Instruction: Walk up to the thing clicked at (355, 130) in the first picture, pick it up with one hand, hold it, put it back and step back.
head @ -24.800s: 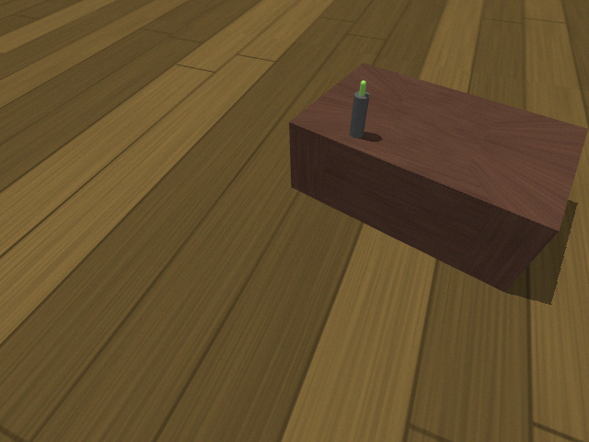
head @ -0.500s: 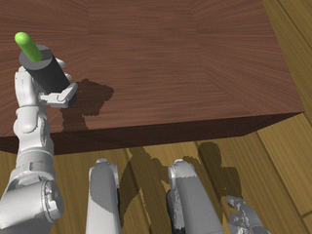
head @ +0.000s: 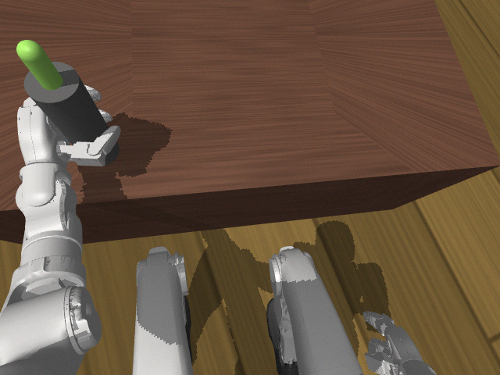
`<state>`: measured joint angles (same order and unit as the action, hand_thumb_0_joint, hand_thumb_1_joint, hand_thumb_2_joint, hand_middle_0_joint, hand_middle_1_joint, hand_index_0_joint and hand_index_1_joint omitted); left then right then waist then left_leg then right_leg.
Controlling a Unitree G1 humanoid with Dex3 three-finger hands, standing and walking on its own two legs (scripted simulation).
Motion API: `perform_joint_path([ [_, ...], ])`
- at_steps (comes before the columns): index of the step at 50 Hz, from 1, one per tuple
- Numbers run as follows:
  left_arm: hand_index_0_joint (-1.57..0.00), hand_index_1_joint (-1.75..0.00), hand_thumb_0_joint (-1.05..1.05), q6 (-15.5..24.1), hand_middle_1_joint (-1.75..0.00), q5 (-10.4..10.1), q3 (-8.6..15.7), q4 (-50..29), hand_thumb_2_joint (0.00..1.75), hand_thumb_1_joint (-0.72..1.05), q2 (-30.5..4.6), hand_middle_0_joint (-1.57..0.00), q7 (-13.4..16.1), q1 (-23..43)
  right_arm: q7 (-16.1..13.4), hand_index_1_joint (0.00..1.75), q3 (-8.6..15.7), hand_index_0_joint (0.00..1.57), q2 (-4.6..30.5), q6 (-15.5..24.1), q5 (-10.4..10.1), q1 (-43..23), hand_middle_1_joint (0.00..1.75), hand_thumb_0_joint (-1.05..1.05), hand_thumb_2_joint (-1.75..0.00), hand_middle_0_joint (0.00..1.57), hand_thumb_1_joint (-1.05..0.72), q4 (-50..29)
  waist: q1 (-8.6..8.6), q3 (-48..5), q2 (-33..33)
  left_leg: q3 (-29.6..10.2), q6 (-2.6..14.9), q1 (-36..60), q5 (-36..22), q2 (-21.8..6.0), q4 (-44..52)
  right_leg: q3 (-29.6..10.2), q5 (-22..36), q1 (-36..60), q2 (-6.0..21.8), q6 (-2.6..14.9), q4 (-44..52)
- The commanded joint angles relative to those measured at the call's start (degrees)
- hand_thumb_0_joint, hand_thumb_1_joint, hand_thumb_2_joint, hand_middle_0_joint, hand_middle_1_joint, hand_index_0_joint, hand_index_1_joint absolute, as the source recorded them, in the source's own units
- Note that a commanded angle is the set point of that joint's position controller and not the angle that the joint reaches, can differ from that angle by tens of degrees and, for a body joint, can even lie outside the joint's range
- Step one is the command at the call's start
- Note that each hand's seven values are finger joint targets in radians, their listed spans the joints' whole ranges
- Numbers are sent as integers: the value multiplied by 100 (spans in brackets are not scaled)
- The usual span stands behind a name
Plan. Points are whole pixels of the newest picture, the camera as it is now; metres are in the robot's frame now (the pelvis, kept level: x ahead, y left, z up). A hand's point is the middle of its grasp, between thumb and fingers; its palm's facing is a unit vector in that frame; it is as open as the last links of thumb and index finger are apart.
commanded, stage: lower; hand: left
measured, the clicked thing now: (73, 111) +0.47 +0.24 +0.04
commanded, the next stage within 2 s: loosen in 0.02 s
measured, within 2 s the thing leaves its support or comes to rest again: rests again in 0.04 s
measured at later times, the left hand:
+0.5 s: hand (87, 122) +0.48 +0.24 +0.00, palm faces +0.17 -0.98 -0.01, open 10.1 cm
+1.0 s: hand (50, 107) +0.48 +0.27 +0.03, palm faces +0.23 -0.97 -0.03, open 16.6 cm
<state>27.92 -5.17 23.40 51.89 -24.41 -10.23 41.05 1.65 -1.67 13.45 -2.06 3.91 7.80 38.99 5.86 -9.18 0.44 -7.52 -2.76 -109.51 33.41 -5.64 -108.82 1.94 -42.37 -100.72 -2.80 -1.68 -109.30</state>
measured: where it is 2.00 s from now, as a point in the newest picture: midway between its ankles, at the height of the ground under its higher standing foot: (233, 349)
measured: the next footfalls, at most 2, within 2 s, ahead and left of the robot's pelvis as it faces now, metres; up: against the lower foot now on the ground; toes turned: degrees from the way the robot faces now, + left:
none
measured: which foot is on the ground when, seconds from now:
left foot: down 0.00-1.00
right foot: down 0.00-1.00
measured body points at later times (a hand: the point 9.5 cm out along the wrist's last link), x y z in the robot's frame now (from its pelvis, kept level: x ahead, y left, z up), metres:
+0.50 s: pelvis +0.00 +0.00 -0.01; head +0.19 +0.05 +0.39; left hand +0.46 +0.29 +0.00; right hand +0.10 -0.26 -0.14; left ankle +0.09 +0.15 -0.45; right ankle +0.06 -0.13 -0.45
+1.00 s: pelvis +0.00 +0.00 +0.00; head +0.19 +0.04 +0.41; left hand +0.46 +0.32 +0.04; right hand +0.11 -0.26 -0.13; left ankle +0.09 +0.15 -0.45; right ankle +0.06 -0.13 -0.45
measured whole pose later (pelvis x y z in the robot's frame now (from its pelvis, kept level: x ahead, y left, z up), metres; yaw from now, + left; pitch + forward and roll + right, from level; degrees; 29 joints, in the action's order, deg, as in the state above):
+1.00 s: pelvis +0.00 +0.00 +0.00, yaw +0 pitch +33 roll -5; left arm 23.2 -7.3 27.7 46.2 -27.6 -11.5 41.7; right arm 0.1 -1.5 13.3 -3.5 2.2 7.8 38.6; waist 5.2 -8.8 0.8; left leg -7.6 -2.9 -108.5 33.5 -5.6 -108.6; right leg 1.9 -42.4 -99.8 -2.8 -1.7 -109.0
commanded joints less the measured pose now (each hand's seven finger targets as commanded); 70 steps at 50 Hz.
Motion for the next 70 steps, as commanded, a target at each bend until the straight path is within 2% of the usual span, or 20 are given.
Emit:
perform_joint_path([
  [1,-133,-140,0,520,-140,-142,227,-1498,126,33,-1376,-133,68,2352,-84,30,373,20,1093,83,-23,765,30,0,-90,20,-91,-346,16,-3881,939,304,398,3451,-948,108,980,194,1543,1062,-64,364,1522],
  [7,-138,-134,0,498,-136,-109,143,-1346,117,31,-1334,-137,12,2299,-95,30,350,20,1085,74,-10,754,30,0,-90,20,-92,-249,16,-3683,958,294,382,3325,-759,103,921,206,1392,846,-58,381,1399],
  [9,-128,-118,0,500,-120,-150,337,-1484,101,15,-1579,-125,36,2346,-91,30,361,20,1100,62,-21,797,30,0,-89,20,-92,-257,-82,-3867,1048,324,381,3397,-811,119,931,187,1411,982,-60,380,1408],
  [13,-115,-97,0,480,-100,-340,332,-1460,69,1,-1367,-112,47,2368,-106,30,351,20,1086,76,-56,853,30,0,-89,20,-93,-228,-15,-3803,828,347,396,3157,-795,122,867,158,1415,1098,-70,344,1475],
  [18,-84,-68,0,449,-70,-196,257,-1455,47,-23,-1402,-82,60,2326,-112,30,375,20,1066,57,-25,830,30,0,-90,20,-92,-231,-29,-3868,905,379,408,3191,-806,116,845,128,1451,1123,-68,343,1500],
  [24,-65,-48,0,307,-49,-164,219,-864,30,-35,-1158,-64,45,1924,-128,30,412,20,1130,39,-71,878,30,0,-90,20,-92,-253,1,-3309,719,268,371,3031,-406,114,987,265,1088,700,-74,393,1419],
  [27,-57,-39,0,305,-40,-199,237,-1253,23,-37,-1281,-56,35,2112,-126,30,378,20,1099,50,-88,775,30,0,-90,20,-91,-391,-97,-3453,803,304,364,3001,-401,137,1036,239,1086,881,-69,396,1466],
  [31,-46,-28,0,291,-29,-235,104,-1277,16,-41,-1091,-45,39,2190,-128,30,383,20,1087,68,-98,835,30,0,-90,20,-91,-345,29,-3431,718,332,393,2963,-585,127,910,212,1261,896,-77,371,1449],
  [33,-40,-24,0,309,-25,-178,233,-1406,13,-45,-1328,-40,85,2252,-129,30,396,20,1100,66,-93,833,30,0,-90,20,-91,-349,-81,-3577,876,295,368,3151,-522,119,965,242,1192,810,-67,396,1384],
  [36,-31,-15,0,286,-16,-176,120,-1312,7,-48,-1102,-31,83,2105,-127,30,409,20,1095,57,-82,828,30,0,-90,20,-91,-338,-19,-3589,809,305,381,3175,-642,111,941,230,1311,853,-70,380,1417],
  [39,-20,-10,0,313,-12,-189,284,-1331,8,-42,-1379,-19,35,2127,-148,30,400,20,1146,57,-84,817,30,0,-89,20,-89,-284,-94,-3508,922,276,366,3221,-619,98,934,235,1274,728,-57,390,1313],
  [45,-9,-3,0,163,-4,-296,768,-2026,4,-46,-2139,-9,-21,2338,-197,30,375,20,1136,-15,-153,843,30,0,-90,20,-90,-421,-236,-4308,1083,324,387,3656,-861,116,1171,148,1434,1447,-54,351,1607],
  [50,-8,0,0,-251,-1,-351,673,-2210,0,-48,-2232,-7,-199,2190,-306,30,425,20,1135,-6,-250,934,30,0,-90,20,-91,-397,-133,-4502,997,362,438,4188,-1320,94,1483,15,1916,2285,-23,275,2207],
  [55,-8,0,0,-720,0,-405,230,-1909,0,-48,-1867,-6,-445,2205,-397,30,449,20,1162,114,-356,992,30,0,-89,20,-90,-275,139,-3566,1001,215,407,4659,-901,81,2111,112,1612,2170,1,310,2712],
  [58,-1,0,0,-907,0,-501,140,-1386,5,-39,-1622,0,-563,1860,-435,30,429,20,1155,213,-429,941,30,0,-87,20,-81,-292,154,-2735,718,157,382,4527,-597,96,2455,100,1402,2235,38,318,3014],
  [59,-4,0,0,-1183,0,323,370,-1287,3,-40,-2711,-3,-221,1461,-439,30,472,20,1195,84,-422,956,30,0,-88,20,-82,-487,-240,-3098,871,235,363,5184,-753,161,2892,-15,1489,2881,66,315,3404],
  [60,-4,0,0,-1344,0,267,145,-1183,3,-41,-2292,-4,50,1602,-441,30,459,20,1166,15,-456,1051,30,0,-89,20,-84,-488,2,-2905,795,253,377,5148,-818,149,3013,-41,1616,3073,71,284,3594],
  [61,-4,0,0,-1432,0,275,124,-1204,3,-41,-2187,-4,165,1570,-422,30,452,20,1160,-21,-495,1088,30,0,-89,20,-83,-504,-24,-2793,720,264,366,5203,-847,161,3140,-86,1647,3209,74,271,3736],
  [66,-5,-6,0,-1797,-6,691,488,-1371,8,-51,-3177,-5,828,1562,-456,30,402,20,1065,-187,-564,1214,30,0,-90,20,-90,-659,-118,-3034,667,434,426,5978,-1676,218,3782,-87,2436,4606,89,210,4454],
  [70,-4,-5,0,-1948,-5,798,127,-762,3,-59,-2655,-5,1237,1606,-476,30,392,20,1046,-173,-533,1379,30,0,-90,20,-89,-602,79,-2407,1010,443,369,6973,-2108,192,4426,60,2688,4673,58,271,4968],
])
